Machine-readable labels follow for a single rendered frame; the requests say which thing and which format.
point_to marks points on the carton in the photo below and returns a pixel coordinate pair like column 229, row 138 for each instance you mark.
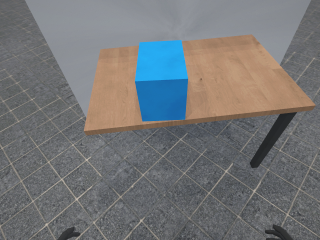
column 161, row 81

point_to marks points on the table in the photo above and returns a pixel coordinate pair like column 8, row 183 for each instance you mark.
column 229, row 78

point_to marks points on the robot right hand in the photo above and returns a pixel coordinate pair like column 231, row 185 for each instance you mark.
column 279, row 232

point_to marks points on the robot left hand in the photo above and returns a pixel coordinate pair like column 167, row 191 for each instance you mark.
column 68, row 233

